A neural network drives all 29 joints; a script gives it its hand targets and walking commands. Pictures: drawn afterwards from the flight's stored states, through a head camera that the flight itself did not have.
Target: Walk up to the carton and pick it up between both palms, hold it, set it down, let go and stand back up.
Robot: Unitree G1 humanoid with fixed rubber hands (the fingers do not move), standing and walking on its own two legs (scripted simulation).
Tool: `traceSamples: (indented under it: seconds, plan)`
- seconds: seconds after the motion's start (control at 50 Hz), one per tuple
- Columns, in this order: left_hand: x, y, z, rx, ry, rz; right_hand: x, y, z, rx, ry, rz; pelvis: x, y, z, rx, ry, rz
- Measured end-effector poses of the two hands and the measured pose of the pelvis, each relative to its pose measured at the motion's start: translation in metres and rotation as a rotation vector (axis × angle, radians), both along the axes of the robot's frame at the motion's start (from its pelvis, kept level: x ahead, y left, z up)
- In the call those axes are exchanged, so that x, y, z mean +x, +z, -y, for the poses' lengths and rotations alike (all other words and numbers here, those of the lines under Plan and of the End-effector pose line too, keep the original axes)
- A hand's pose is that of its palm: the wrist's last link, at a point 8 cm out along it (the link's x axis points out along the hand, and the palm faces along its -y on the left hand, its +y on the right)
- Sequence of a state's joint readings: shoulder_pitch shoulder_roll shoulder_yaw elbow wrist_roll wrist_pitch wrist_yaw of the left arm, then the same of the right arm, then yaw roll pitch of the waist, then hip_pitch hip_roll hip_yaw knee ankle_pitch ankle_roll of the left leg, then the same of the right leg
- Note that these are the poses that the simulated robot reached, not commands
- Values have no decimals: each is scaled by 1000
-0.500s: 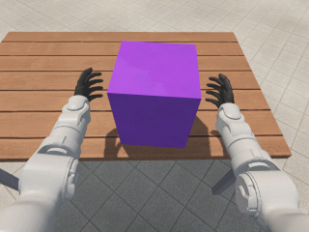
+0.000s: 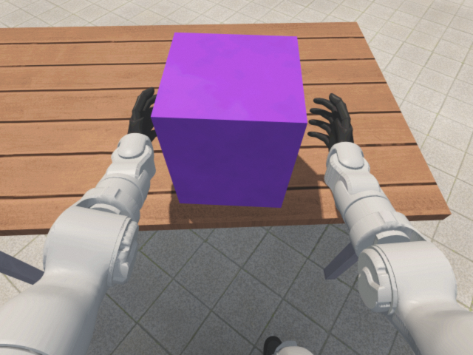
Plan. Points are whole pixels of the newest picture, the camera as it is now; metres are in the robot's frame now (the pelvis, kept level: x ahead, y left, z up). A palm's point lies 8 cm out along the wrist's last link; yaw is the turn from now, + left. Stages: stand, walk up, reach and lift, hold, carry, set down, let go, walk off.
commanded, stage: reach and lift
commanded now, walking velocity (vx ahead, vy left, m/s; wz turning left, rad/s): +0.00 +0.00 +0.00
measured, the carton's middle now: (232, 128) +0.51 -0.01 +0.05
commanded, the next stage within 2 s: none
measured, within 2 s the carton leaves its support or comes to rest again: neither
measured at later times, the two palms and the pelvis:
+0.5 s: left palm (142, 139) +0.46 +0.15 +0.08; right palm (320, 143) +0.43 -0.15 +0.08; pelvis +0.02 +0.01 +0.02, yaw +2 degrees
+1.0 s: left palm (144, 139) +0.47 +0.15 +0.07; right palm (317, 143) +0.44 -0.15 +0.08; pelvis +0.06 +0.02 +0.03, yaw +0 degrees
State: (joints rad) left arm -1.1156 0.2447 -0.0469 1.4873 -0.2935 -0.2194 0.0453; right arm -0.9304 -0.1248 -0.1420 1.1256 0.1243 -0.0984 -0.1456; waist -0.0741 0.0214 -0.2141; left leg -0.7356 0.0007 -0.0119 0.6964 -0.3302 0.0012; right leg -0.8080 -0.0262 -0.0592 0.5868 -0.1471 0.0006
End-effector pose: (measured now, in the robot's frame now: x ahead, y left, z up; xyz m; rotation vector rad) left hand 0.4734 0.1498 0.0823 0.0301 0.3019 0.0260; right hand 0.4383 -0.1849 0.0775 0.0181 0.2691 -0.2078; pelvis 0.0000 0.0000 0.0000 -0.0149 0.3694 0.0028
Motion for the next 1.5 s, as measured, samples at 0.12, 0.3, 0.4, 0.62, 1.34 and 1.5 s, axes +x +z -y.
traceSamples:
  seconds: [0.12, 0.3, 0.4, 0.62, 1.34, 1.5]
  plan:
    - [0, -3, 1, -15, 7, -1, 5, 3, -11, 1, 9, 0, 4, 1, 3, -4, 7, 7]
    - [-1, -3, 1, -15, 0, 30, 6, 5, -31, -2, 6, 31, 12, 9, 4, -7, 28, 48]
    - [-3, -2, 2, -15, -9, 43, 2, 4, -32, -22, -12, 61, 17, 16, 1, -9, 37, 86]
    - [-9, -2, 2, -26, 7, 52, -3, 2, -34, -26, -15, 113, 33, 28, -14, -14, 24, 183]
    - [-5, -8, 4, -19, 33, 62, 0, -3, -37, -91, -42, 133, 54, 33, -17, -23, 24, 215]
    - [-5, -7, 5, -16, 35, 60, 0, -3, -37, -94, -40, 137, 54, 33, -14, -21, 28, 208]
